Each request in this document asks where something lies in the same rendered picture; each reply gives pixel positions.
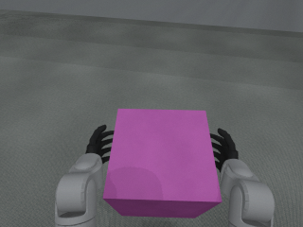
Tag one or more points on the left robot hand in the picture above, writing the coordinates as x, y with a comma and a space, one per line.
96, 145

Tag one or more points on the carton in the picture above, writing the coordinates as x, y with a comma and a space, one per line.
162, 164

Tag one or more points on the right robot forearm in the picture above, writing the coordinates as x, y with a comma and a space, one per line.
251, 202

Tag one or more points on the right robot hand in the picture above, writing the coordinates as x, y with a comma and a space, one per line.
227, 148

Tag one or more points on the left robot forearm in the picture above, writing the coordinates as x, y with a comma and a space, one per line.
76, 193

